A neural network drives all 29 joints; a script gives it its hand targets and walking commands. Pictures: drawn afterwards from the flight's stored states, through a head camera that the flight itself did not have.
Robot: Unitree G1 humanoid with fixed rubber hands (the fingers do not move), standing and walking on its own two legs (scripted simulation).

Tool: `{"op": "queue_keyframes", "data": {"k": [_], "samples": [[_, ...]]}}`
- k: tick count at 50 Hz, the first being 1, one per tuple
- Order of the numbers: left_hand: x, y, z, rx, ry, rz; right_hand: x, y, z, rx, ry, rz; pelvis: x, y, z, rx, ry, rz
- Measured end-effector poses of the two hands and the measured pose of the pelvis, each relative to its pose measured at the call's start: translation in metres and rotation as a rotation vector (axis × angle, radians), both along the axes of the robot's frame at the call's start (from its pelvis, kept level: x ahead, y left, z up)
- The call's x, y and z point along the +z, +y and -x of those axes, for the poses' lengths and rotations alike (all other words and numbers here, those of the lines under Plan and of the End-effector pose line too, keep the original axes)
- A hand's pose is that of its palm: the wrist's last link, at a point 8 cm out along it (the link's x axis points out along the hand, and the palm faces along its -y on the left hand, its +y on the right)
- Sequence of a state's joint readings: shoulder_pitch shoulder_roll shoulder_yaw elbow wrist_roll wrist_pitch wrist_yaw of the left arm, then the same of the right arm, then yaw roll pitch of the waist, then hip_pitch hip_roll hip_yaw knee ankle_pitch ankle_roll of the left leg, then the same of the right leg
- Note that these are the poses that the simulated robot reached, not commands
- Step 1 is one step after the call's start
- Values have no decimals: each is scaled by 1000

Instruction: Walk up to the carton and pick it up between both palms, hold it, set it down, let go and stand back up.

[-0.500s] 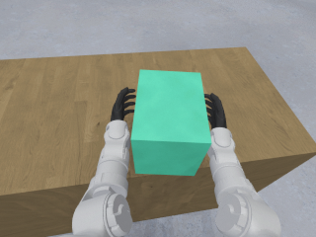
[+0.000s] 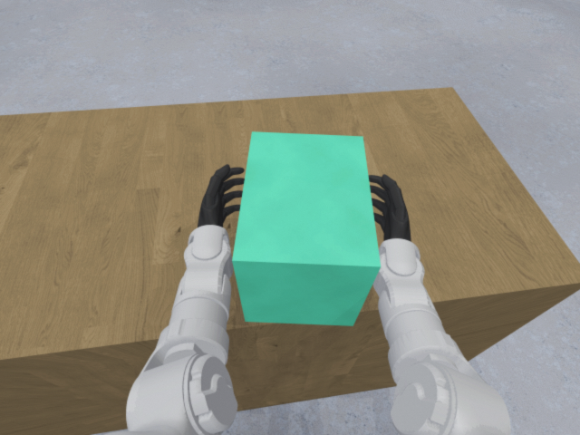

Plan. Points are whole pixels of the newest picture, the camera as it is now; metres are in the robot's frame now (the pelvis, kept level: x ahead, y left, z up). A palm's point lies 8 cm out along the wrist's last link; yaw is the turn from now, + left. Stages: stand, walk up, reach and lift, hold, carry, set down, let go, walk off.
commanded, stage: reach and lift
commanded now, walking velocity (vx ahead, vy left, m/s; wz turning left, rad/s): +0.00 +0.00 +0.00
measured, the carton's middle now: (303, 230) +0.40 +0.04 +0.03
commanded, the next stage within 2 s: none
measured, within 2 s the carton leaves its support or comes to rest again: leaves its support in 1.76 s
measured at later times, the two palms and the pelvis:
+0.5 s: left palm (214, 220) +0.39 +0.17 +0.05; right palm (393, 232) +0.39 -0.09 +0.05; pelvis +0.00 +0.00 +0.00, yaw +0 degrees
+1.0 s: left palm (214, 221) +0.38 +0.17 +0.06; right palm (394, 234) +0.39 -0.09 +0.06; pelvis -0.01 +0.00 +0.00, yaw +0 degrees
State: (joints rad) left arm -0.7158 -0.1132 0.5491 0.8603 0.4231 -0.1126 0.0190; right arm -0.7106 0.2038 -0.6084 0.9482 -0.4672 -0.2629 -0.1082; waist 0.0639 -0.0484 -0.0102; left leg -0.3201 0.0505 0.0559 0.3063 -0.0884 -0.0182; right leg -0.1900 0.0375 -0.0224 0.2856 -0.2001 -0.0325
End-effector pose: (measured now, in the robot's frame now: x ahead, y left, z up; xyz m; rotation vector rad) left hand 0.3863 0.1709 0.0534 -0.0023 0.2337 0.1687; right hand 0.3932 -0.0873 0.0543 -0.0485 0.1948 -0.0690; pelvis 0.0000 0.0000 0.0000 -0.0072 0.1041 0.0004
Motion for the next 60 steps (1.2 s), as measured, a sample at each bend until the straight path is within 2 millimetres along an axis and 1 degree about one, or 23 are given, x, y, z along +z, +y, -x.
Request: {"op": "queue_keyframes", "data": {"k": [34,44,60], "samples": [[0,0,0,4,1,0,0,0,0,0,-9,4,0,2,4,-1,25,5],[0,-1,0,4,-9,-1,-1,0,1,7,-43,26,-1,1,5,5,54,9],[4,-3,7,12,-74,21,4,-2,9,10,-107,42,-2,2,17,2,98,12]]}}
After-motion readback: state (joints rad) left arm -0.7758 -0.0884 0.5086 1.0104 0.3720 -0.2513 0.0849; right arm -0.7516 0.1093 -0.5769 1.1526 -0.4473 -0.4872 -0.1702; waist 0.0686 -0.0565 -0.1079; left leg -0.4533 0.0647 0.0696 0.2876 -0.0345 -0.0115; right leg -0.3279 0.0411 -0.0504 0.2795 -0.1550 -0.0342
